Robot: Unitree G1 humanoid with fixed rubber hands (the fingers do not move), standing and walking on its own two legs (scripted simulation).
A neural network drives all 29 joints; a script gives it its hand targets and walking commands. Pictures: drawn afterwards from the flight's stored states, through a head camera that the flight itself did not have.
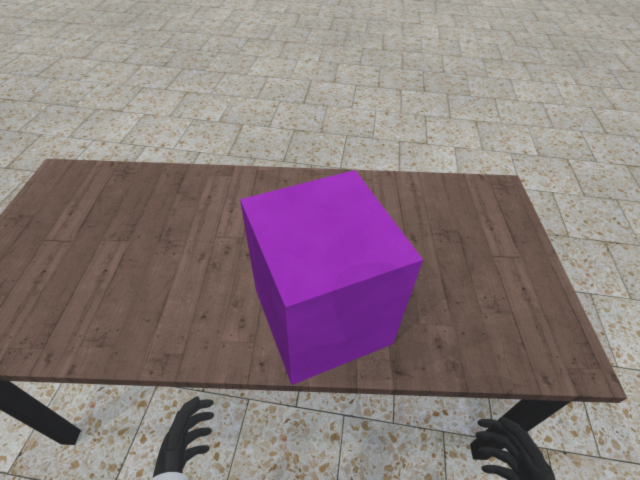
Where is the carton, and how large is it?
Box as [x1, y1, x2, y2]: [240, 170, 422, 384]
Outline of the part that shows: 354,170 240,199 256,291 291,384 391,344 395,337 422,261 421,257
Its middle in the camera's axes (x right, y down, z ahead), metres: +0.01 +0.07 +0.66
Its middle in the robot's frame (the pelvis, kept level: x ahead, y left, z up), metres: +0.44 +0.03 -0.06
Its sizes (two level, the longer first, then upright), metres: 0.210 0.200 0.250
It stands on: a table, 0.59 m high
